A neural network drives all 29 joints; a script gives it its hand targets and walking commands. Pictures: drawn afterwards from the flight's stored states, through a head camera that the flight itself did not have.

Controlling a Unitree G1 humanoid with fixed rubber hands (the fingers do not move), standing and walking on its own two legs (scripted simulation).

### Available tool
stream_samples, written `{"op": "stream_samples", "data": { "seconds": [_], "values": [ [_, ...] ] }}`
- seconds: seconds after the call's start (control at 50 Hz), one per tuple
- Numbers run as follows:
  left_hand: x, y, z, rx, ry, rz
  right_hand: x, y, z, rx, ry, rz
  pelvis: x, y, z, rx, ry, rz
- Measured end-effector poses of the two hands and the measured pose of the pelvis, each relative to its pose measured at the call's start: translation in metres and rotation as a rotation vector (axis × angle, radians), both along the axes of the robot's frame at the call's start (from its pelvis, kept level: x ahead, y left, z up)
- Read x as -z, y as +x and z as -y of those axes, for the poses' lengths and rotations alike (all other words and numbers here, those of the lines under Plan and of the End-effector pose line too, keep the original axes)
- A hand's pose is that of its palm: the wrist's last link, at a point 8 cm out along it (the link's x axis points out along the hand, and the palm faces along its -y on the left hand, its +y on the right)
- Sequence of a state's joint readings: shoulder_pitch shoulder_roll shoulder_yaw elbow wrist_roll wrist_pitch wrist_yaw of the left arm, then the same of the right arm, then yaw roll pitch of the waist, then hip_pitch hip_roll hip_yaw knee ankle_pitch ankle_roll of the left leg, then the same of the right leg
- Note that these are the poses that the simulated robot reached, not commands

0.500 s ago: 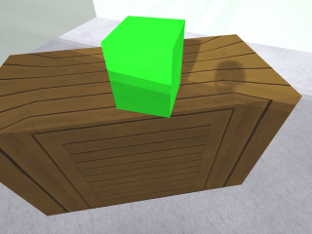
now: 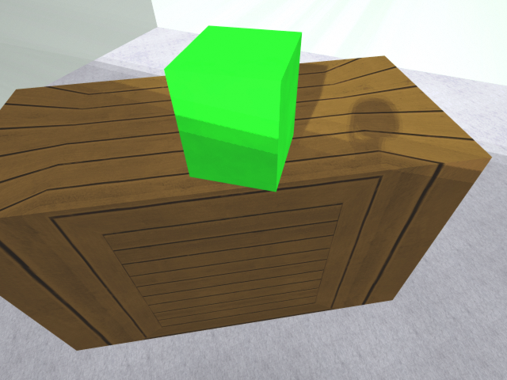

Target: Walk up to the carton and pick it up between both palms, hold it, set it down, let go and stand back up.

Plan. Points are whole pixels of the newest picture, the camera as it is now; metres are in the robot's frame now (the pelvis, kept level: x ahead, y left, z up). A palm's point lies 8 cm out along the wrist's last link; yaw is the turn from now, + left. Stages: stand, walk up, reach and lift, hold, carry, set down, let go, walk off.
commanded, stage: stand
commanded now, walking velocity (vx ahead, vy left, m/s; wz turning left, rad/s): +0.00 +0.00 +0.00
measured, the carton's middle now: (242, 109) +0.64 +0.04 +0.12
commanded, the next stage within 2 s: walk up in 0.60 s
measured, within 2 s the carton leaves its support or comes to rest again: neither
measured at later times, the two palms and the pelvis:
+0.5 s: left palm out of the picture -0.01 +0.22 -0.15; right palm out of the picture -0.01 -0.22 -0.14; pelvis +0.00 +0.00 +0.00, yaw +0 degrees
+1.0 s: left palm out of the picture -0.01 +0.23 -0.16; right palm out of the picture -0.02 -0.23 -0.16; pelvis +0.03 +0.00 -0.02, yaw +2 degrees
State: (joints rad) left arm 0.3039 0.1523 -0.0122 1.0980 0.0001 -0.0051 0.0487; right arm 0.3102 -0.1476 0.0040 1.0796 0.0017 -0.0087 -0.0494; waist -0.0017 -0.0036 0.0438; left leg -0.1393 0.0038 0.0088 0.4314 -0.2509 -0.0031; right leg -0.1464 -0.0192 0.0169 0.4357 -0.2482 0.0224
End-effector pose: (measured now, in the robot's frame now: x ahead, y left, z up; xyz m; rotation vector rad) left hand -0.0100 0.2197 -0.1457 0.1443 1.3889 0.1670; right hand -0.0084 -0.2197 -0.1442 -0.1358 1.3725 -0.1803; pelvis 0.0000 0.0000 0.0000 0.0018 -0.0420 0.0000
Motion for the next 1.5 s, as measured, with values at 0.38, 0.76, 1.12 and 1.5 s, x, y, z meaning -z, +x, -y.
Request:
{"op": "stream_samples", "data": {
  "seconds": [0.38, 0.76, 1.12, 1.5],
  "values": [
    [0.000, -0.001, 0.001, -0.002, -0.002, -0.005, 0.000, 0.001, -0.001, -0.001, 0.001, -0.004, 0.000, 0.001, 0.000, 0.000, 0.000, 0.000],
    [0.000, -0.002, 0.002, -0.002, -0.003, -0.010, 0.000, -0.001, -0.001, -0.001, 0.003, -0.010, 0.000, 0.001, 0.000, -0.001, 0.000, -0.001],
    [0.015, -0.001, -0.010, -0.126, 0.024, -0.005, 0.018, 0.034, 0.008, -0.100, -0.016, -0.113, 0.023, 0.061, -0.009, -0.092, -0.025, 0.001],
    [0.007, 0.192, -0.078, -0.004, 0.028, 0.134, -0.005, 0.184, -0.038, -0.084, -0.040, 0.101, 0.014, 0.171, -0.046, -0.063, 0.009, 0.056]
  ]
}}
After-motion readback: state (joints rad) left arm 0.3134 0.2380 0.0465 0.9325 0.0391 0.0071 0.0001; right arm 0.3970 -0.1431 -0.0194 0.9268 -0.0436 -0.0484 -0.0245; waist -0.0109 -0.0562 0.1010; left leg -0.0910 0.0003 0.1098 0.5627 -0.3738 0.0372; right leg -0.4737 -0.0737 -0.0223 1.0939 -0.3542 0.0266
